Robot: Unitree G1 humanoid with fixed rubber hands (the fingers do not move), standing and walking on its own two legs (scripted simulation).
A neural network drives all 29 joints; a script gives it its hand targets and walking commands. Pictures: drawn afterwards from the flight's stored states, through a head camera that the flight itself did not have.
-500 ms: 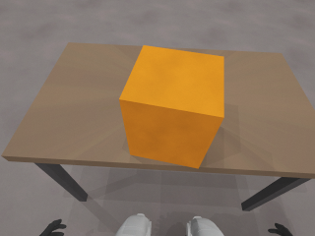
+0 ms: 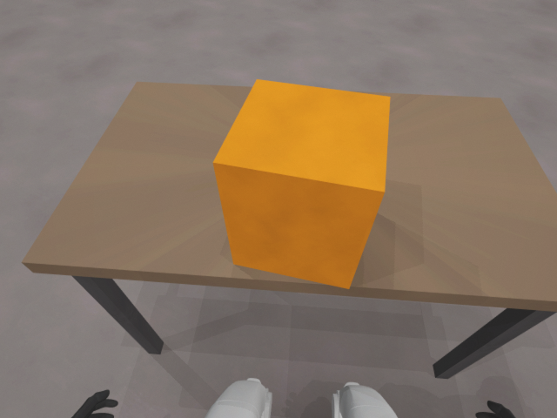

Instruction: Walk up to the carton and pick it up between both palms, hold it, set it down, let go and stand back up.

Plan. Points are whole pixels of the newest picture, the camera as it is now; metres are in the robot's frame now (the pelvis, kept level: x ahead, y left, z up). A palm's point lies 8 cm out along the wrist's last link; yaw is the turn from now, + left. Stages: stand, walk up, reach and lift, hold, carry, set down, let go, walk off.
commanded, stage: walk up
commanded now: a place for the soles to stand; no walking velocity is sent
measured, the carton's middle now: (304, 188) +0.45 +0.00 +0.06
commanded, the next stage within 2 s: none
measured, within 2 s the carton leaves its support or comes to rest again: neither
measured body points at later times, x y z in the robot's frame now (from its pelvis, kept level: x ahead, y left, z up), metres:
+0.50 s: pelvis +0.00 +0.00 +0.00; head +0.04 +0.01 +0.44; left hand +0.10 +0.31 -0.11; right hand +0.09 -0.32 -0.11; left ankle +0.07 +0.09 -0.69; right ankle +0.05 -0.15 -0.69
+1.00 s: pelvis -0.04 -0.02 +0.00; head +0.01 -0.01 +0.44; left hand +0.07 +0.29 -0.11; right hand +0.05 -0.34 -0.12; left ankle +0.06 +0.09 -0.68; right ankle -0.02 -0.16 -0.69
